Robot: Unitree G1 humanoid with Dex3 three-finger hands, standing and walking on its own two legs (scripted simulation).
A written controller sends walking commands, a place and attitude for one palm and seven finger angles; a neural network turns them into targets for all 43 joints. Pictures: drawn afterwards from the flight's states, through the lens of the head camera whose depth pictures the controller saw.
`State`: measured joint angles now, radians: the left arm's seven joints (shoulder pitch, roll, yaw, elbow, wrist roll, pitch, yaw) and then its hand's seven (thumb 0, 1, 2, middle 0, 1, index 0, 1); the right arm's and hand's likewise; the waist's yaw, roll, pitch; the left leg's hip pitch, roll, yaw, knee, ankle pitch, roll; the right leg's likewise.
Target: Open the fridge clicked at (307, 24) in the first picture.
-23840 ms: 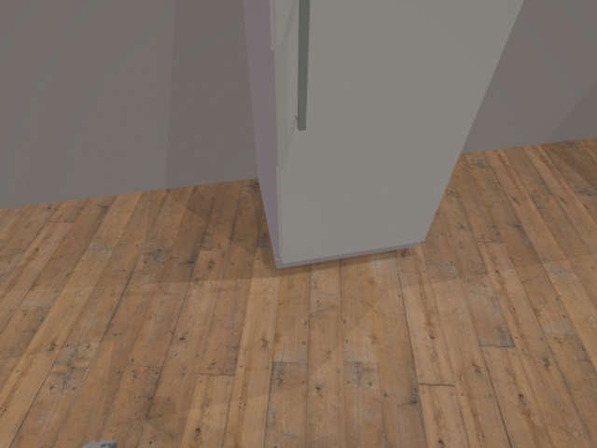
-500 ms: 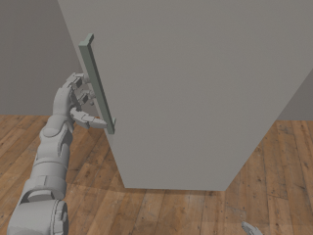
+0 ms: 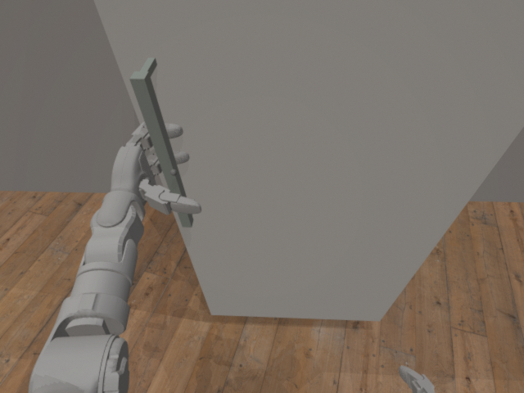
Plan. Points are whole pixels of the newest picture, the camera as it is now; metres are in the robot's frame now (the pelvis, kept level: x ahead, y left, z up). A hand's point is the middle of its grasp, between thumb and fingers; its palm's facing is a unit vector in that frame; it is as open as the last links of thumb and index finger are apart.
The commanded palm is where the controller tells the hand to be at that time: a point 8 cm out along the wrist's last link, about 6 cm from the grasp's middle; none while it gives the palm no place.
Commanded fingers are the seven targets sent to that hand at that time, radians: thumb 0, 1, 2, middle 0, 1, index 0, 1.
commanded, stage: slide the fingers in behind the handle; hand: left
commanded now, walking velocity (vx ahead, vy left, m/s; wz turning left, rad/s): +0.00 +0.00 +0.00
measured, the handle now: (172, 157) +0.45 +0.17 +0.12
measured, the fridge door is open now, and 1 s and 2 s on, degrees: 0 0 0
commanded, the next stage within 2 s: grip the handle and tug to test in 0.80 s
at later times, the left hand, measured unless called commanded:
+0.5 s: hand (178, 173) +0.40 +0.15 +0.14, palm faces +0.01 -1.00 +0.00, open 13.9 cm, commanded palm +0.37 +0.20 +0.14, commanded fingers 0.00 -0.50 0.30 -0.30 -1.20 -0.30 -1.20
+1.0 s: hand (177, 175) +0.39 +0.14 +0.14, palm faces +0.00 -1.00 +0.00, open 13.8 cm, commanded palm +0.36 +0.20 +0.14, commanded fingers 0.00 -0.22 0.42 -0.33 -1.24 -0.33 -1.24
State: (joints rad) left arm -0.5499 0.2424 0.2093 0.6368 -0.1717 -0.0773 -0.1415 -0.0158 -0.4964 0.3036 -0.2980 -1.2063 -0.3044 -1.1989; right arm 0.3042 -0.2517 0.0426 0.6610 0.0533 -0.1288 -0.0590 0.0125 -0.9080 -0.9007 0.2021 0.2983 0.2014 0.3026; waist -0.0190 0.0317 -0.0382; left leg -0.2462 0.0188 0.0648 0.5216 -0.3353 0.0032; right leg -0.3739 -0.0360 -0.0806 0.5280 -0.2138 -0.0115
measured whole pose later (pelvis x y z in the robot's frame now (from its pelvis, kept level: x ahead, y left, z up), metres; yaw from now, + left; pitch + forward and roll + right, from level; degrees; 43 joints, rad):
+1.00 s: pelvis -0.01 +0.00 +0.00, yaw +0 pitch +2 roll +0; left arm -0.54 0.22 0.18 0.62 -0.17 -0.07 -0.11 -0.02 -0.47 0.31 -0.30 -1.20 -0.31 -1.20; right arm 0.29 -0.25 0.05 0.67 0.05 -0.13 -0.06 0.01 -0.91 -0.90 0.20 0.30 0.20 0.30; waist -0.02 0.03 -0.03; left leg -0.23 0.02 0.07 0.51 -0.32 0.01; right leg -0.35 -0.04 -0.07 0.51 -0.19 -0.01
